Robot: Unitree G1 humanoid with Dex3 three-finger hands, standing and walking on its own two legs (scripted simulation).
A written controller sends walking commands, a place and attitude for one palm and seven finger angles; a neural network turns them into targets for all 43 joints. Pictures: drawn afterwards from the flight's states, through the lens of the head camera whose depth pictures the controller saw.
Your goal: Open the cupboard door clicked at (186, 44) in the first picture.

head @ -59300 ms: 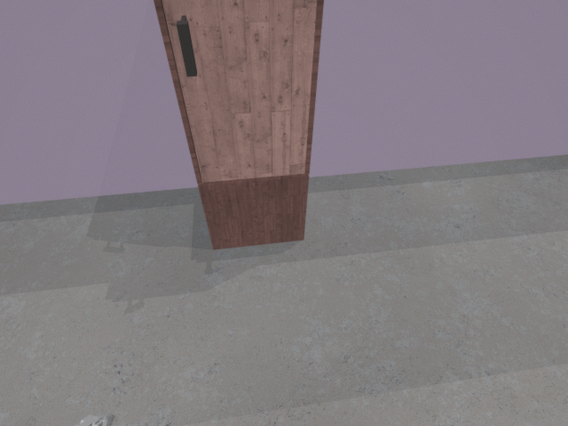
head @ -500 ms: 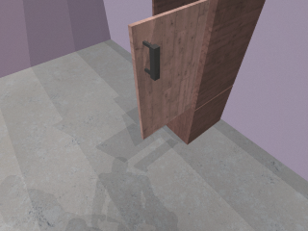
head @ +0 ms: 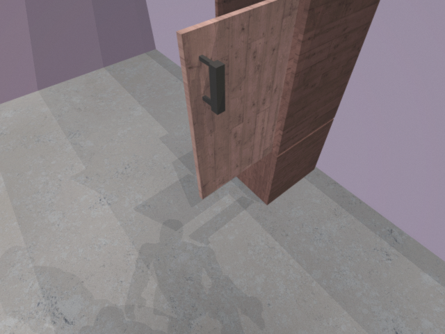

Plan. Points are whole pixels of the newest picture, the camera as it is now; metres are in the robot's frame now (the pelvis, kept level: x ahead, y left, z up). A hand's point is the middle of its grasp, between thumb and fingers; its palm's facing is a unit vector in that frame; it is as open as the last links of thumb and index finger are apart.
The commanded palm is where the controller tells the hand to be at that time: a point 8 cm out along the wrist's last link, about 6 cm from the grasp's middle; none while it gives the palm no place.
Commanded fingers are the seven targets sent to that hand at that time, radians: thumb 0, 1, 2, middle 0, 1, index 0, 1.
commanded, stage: look to check the result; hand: left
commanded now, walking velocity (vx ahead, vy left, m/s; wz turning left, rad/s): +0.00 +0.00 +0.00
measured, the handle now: (211, 84) +0.61 +0.06 +0.12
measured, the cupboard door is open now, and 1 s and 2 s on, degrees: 91 91 91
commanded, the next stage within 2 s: stand and wait in 0.32 s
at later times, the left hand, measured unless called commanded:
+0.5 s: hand out of the picture +0.08 +0.22 -0.16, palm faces -0.01 -0.95 -0.32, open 7.3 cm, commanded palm none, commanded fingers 0.00 0.90 0.90 -0.20 -0.30 -0.20 -0.30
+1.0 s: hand out of the picture +0.09 +0.22 -0.16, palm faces -0.02 -0.95 -0.31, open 7.3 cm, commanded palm none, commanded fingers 0.00 0.90 0.90 -0.20 -0.30 -0.20 -0.30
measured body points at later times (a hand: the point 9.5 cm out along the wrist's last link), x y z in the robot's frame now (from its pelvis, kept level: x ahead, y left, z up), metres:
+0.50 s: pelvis +0.02 -0.01 +0.00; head +0.03 -0.02 +0.45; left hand +0.08 +0.27 -0.14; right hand +0.08 -0.29 -0.15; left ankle +0.03 +0.12 -0.75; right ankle -0.02 -0.10 -0.75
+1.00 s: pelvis +0.03 -0.01 +0.00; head +0.05 -0.02 +0.45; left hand +0.09 +0.27 -0.14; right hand +0.08 -0.29 -0.15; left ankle +0.03 +0.12 -0.75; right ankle -0.02 -0.10 -0.75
